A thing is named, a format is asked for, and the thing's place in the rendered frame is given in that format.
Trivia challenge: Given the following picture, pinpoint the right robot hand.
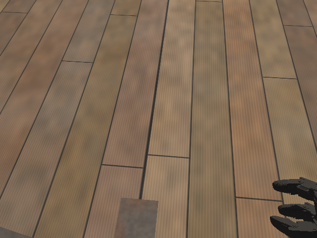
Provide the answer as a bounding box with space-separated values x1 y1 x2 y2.
269 177 317 238

